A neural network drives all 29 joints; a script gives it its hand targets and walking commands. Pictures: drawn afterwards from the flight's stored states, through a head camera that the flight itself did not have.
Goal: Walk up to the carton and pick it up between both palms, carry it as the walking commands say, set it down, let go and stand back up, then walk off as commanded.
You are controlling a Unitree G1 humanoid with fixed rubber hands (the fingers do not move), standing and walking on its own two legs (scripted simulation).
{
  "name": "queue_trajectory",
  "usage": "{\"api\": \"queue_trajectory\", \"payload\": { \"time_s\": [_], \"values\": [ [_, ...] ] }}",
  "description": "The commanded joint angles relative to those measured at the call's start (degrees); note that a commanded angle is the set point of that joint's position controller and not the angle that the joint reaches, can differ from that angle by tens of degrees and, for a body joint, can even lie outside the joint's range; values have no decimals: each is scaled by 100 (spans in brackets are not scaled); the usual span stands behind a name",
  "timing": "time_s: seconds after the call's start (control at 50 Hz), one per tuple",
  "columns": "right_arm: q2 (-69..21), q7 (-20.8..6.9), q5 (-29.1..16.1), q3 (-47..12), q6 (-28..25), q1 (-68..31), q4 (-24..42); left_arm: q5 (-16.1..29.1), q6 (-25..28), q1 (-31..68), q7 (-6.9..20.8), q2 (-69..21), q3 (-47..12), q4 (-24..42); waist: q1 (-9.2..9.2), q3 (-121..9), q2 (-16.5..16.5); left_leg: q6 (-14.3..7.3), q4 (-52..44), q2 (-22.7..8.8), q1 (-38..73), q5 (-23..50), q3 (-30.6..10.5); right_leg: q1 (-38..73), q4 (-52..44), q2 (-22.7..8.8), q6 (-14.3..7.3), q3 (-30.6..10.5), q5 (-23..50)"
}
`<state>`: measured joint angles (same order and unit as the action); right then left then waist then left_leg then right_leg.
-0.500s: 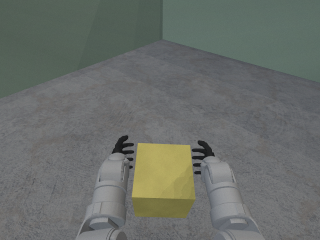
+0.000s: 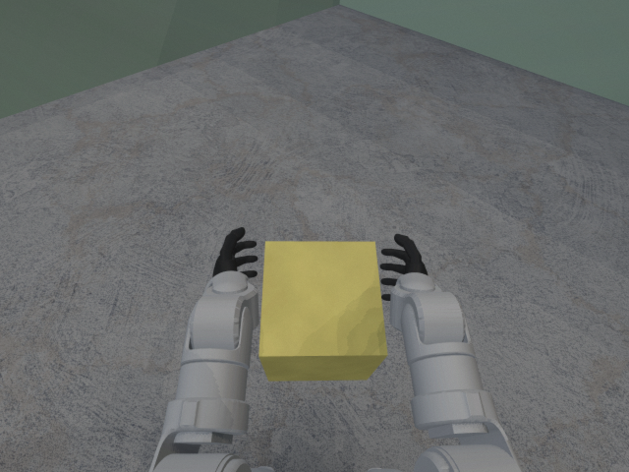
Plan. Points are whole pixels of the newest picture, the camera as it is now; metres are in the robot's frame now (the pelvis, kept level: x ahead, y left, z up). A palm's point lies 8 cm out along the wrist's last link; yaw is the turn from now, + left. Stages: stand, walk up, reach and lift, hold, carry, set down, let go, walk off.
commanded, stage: carry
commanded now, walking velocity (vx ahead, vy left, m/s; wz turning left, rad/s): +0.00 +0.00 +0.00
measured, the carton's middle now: (319, 314) +0.34 +0.00 -0.04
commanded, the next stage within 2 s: none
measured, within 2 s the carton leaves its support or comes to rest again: neither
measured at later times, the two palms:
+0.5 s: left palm (213, 292) +0.27 +0.12 +0.13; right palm (430, 282) +0.28 -0.11 +0.13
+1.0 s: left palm (178, 312) +0.25 +0.16 +0.13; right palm (399, 299) +0.27 -0.08 +0.12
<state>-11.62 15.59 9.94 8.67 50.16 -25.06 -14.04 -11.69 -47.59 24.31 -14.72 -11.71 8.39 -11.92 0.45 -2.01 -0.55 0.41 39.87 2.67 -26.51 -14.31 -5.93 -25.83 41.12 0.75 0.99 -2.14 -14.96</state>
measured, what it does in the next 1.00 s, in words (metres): steps on the spot: left foot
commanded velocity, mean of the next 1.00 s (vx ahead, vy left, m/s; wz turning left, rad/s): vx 0.00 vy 0.00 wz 0.00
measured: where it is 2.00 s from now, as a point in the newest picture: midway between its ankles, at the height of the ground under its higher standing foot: outside the picture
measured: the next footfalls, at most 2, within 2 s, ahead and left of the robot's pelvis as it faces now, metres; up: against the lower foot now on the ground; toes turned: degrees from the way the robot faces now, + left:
left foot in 0.40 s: -0.03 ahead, +0.11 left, +0.00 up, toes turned +7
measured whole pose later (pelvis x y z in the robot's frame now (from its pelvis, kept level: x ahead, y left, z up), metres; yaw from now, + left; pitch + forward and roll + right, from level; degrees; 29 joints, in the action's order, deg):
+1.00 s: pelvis -0.10 +0.00 +0.01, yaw +7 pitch +3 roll +0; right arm -9.0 18.6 7.5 13.5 72.2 -43.1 -13.0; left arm -6.9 -68.8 44.1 -21.5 -9.8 14.3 -13.2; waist 0.3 -0.1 0.3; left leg -1.2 35.4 0.6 -23.8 -14.2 0.3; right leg -25.1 32.2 -3.4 -0.9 7.7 -9.5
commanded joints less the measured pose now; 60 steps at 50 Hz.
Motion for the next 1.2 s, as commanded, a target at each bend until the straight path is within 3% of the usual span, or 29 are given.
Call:
{"api": "queue_trajectory", "payload": {
  "time_s": [0.0, 0.02, 0.04, 0.1, 0.12, 0.14, 0.16, 0.18, 0.2, 0.22, 0.26, 0.3, 0.34, 0.36, 0.38, 0.4, 0.42, 0.46, 0.52, 0.56, 0.6, 0.76, 0.96, 1.18],
  "values": [
    [-5601, -2179, -2230, -3413, 81, -3624, 1195, 2498, -401, 3225, 2107, -6156, -3820, 539, -36, -2567, 1612, -914, -1589, -2033, 1266, 2678, -2267, 13, 1239, 213, -38, 309, -1498],
    [-5603, -2126, -2345, -3528, 219, -3827, 1496, 2706, -561, 3334, 2094, -6224, -3876, 679, -14, -2545, 1446, -883, -1673, -1933, 1334, 2021, -2209, -95, 1167, 149, -53, 236, -1551],
    [-5630, -2048, -2416, -3602, 374, -4010, 1765, 2905, -751, 3480, 2069, -6312, -3952, 834, -33, -2571, 1359, -781, -1645, -1782, 1346, 1699, -1862, -54, 896, 140, -81, 348, -1426],
    [-5321, -1794, -2586, -3594, 802, -4839, 2164, 3264, -1253, 4208, 1928, -6130, -3931, 939, -47, -2941, 1175, -456, -1278, -1266, 1263, 1593, -950, 987, -900, 250, -130, 699, -622],
    [-5218, -1717, -2582, -3528, 947, -4834, 2087, 3306, -1416, 4168, 1896, -6016, -3819, 810, -49, -3048, 887, -371, -995, -1075, 1052, 1354, -749, 1521, -1390, 31, -120, 466, -424],
    [-5205, -1666, -2542, -3435, 1099, -4687, 1874, 3315, -1572, 4031, 1887, -5944, -3681, 617, -36, -3080, 405, -241, -696, -795, 489, 1131, -455, 2047, -1571, -534, -253, -138, -154],
    [-5257, -1666, -2535, -3401, 1253, -4522, 1787, 3218, -1684, 3744, 1895, -5860, -3482, 420, 11, -2998, -988, 4, 82, -229, -534, -338, 201, 2274, -1839, -1994, -754, -1743, 788],
    [-5340, -1651, -2617, -3426, 1331, -4974, 1867, 3213, -1770, 3971, 1907, -5912, -3317, 427, 10, -2945, -1269, -55, 760, -283, -594, -1350, 399, 2061, -1735, -2423, -1029, -1746, 2116],
    [-5492, -1636, -2772, -3476, 1411, -5500, 1843, 3254, -1859, 4460, 1895, -5834, -3214, 478, 5, -2783, -910, -95, 1083, -337, -531, -1273, 450, 1984, -1618, -2206, -1075, -1339, 2690],
    [-5661, -1643, -2880, -3472, 1504, -5546, 1671, 3167, -1938, 4552, 1870, -5792, -3024, 384, -13, -2642, -717, -83, 1164, -321, -498, -1072, 558, 1915, -1617, -1960, -1031, -1009, 2553],
    [-5785, -1688, -3090, -3436, 1642, -5812, 1500, 3019, -2040, 4721, 1822, -5795, -2696, 238, -11, -2539, -950, -37, 745, -258, -453, -910, 682, 2062, -1494, -1571, -915, -504, 2358],
    [-5755, -1700, -3146, -3204, 1785, -5848, 1046, 2890, -2121, 4804, 1764, -5695, -2386, -36, 26, -2580, -1030, -2, 98, -137, -229, -1003, 826, 2211, -1369, -1490, -937, -328, 2346],
    [-5817, -1720, -3096, -2949, 1901, -5704, 751, 2777, -2199, 4733, 1728, -5665, -2151, -163, -21, -2656, -865, 15, -1134, -127, 218, -191, 899, 2345, -1159, -1396, -868, -167, 2441],
    [-5830, -1726, -3099, -2873, 1932, -5915, 658, 2755, -2216, 4904, 1704, -5623, -2071, -212, -21, -2750, -790, 1, -1434, -232, 591, 269, 815, 2257, -1008, -1307, -775, -95, 2480],
    [-5866, -1742, -3065, -2756, 1984, -5770, 521, 2707, -2246, 4737, 1678, -5661, -1978, -315, -20, -2834, -717, -50, -1446, -536, 1022, 609, 480, 1962, -845, -1232, -632, -64, 2437],
    [-5854, -1747, -3021, -2619, 1988, -5725, 399, 2768, -2274, 4834, 1678, -5758, -2036, -228, 25, -2823, -1, -147, -788, -839, 1219, 1888, 169, 1602, -749, -932, -422, 270, 2152],
    [-5852, -1745, -3024, -2551, 1972, -5911, 375, 2846, -2270, 5215, 1675, -5785, -2128, -133, -14, -2779, 237, -242, -807, -998, 1111, 2085, 50, 1515, -620, -740, -380, 438, 1285],
    [-5837, -1750, -2927, -2250, 1999, -5795, 301, 2907, -2322, 5303, 1675, -5920, -2130, -164, -16, -2458, 525, -302, -1180, -1148, 699, 1039, -163, 1395, -688, -572, -365, 515, 195],
    [-5747, -1704, -2839, -2028, 1966, -6216, 433, 3143, -2335, 5860, 1708, -5974, -2157, -100, -45, -2179, 249, -169, -1144, -773, 278, -530, 160, 1338, -1339, -868, -440, 60, -392],
    [-5753, -1686, -2798, -1989, 1947, -6309, 516, 3165, -2357, 5882, 1732, -6048, -2142, -164, -69, -2214, -74, -126, -874, -530, 539, -365, 422, 1147, -1817, -1141, -475, -238, -711],
    [-5799, -1669, -2777, -2040, 1929, -6306, 631, 3131, -2377, 5709, 1752, -6123, -2127, -240, -74, -2318, -153, -171, -859, -521, 806, -91, 447, 1099, -1878, -1157, -440, -150, -574],
    [-5717, -1668, -2840, -2259, 1857, -6426, 883, 3154, -2310, 5628, 1744, -6125, -2225, -188, -40, -2445, 237, -350, -1395, -871, 519, -258, 17, 1578, -1273, -791, -331, 380, -39],
    [-5707, -1711, -2876, -2316, 1808, -6435, 756, 3058, -2201, 5603, 1705, -6033, -2202, -203, -36, -2649, 155, -344, -1048, -811, 673, 618, 144, 1747, -1149, -878, -394, 347, 659],
    [-5752, -1728, -2850, -2232, 1772, -6373, 630, 3000, -2151, 5593, 1691, -6006, -2159, -182, -43, -2742, 112, -346, -891, -818, 834, 1047, 177, 1770, -1001, -893, -391, 367, 1052]
  ]
}}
